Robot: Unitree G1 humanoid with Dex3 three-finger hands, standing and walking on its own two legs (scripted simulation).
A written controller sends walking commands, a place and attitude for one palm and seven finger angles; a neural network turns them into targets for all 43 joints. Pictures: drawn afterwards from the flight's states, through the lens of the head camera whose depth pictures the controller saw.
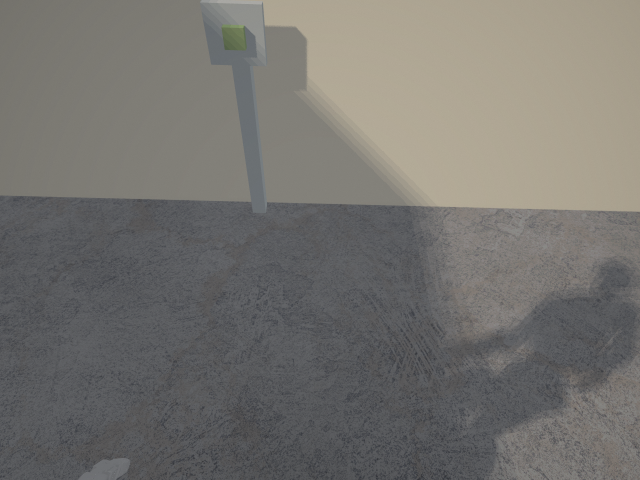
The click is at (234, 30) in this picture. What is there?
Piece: button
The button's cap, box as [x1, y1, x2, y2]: [221, 24, 246, 50]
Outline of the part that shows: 223,24 221,27 225,49 245,50 246,44 244,26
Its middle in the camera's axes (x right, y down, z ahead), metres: -0.27 -0.62 +1.18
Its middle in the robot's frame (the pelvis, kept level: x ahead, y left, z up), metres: +1.29 +0.33 +0.01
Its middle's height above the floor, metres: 0.78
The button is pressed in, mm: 0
